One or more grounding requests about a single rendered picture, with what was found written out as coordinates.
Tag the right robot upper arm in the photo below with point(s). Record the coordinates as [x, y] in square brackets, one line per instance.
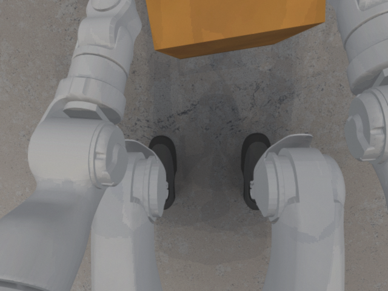
[366, 131]

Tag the carton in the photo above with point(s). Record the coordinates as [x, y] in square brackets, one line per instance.
[191, 28]

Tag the robot left forearm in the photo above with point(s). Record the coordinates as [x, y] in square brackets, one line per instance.
[94, 87]

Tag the robot right thigh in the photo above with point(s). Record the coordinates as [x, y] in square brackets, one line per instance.
[307, 251]

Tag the left robot upper arm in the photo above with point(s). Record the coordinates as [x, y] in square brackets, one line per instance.
[43, 240]

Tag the robot right forearm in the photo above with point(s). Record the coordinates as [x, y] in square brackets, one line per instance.
[363, 26]

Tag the right robot foot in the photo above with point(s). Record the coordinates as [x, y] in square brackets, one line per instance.
[253, 148]

